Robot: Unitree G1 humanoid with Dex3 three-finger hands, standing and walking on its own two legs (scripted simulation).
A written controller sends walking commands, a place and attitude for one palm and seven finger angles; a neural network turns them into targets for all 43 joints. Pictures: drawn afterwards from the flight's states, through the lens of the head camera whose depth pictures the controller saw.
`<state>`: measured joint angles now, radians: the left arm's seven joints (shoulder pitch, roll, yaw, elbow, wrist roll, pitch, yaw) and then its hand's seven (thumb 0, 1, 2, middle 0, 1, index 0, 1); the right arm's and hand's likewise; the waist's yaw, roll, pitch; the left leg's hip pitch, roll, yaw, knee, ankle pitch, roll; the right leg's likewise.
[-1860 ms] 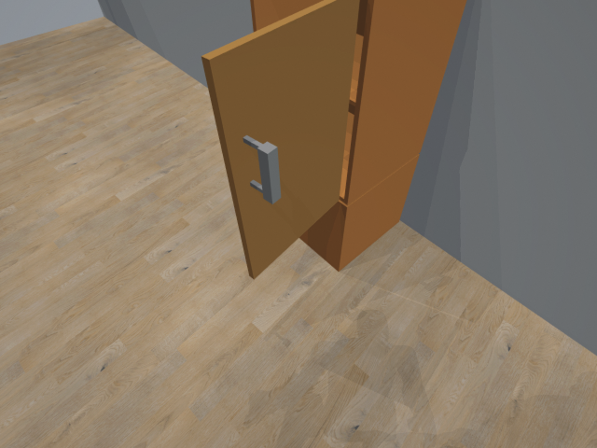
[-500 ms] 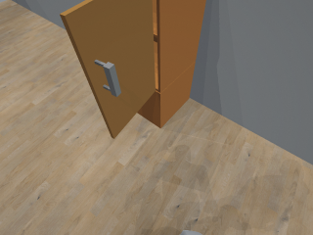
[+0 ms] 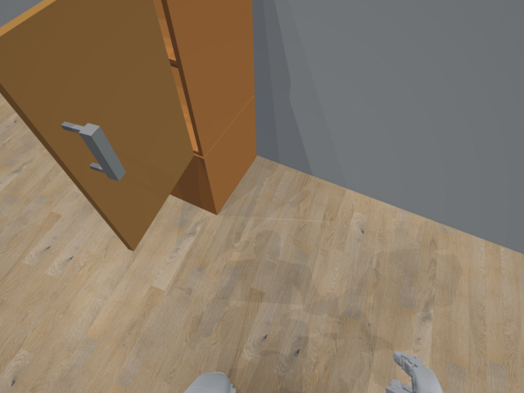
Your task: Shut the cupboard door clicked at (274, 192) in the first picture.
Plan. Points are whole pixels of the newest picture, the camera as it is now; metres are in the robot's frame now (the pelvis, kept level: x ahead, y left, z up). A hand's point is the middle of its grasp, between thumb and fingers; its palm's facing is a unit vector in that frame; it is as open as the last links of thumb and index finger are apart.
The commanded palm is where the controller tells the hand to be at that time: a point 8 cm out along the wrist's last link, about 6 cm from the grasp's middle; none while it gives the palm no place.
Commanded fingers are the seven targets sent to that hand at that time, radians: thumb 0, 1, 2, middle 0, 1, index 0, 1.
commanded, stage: walk around to get in front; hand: left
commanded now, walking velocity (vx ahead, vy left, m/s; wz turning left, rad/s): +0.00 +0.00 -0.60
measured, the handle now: (94, 151) +0.48 +0.38 +0.02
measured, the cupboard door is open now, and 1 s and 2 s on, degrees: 97 97 97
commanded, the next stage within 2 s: none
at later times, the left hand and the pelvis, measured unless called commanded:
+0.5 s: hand (182, 361) +0.17 +0.17 -0.17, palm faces -0.30 -0.91 -0.30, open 7.4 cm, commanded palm none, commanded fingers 0.00 0.90 0.90 -0.20 -0.30 -0.20 -0.30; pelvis +0.00 -0.01 -0.02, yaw -19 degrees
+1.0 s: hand (226, 336) +0.22 +0.10 -0.17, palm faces -0.55 -0.81 -0.20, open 7.4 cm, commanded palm none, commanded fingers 0.00 0.90 0.90 -0.20 -0.30 -0.20 -0.30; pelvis +0.02 -0.01 +0.00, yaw -36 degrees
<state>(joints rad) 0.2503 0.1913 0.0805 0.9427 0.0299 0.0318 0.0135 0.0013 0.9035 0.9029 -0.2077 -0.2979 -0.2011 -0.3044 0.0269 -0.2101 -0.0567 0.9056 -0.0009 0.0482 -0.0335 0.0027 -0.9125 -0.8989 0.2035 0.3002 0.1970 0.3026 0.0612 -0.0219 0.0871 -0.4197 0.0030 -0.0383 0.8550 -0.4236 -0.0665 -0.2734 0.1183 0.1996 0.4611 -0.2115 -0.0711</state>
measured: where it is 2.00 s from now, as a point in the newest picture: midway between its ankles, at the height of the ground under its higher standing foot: outside the picture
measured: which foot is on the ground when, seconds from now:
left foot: up 0.00-0.10, down 0.12-0.44, up 0.46-0.76, down 0.78-1.00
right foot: down 0.00-0.10, up 0.12-0.42, down 0.44-0.78, up 0.80-1.00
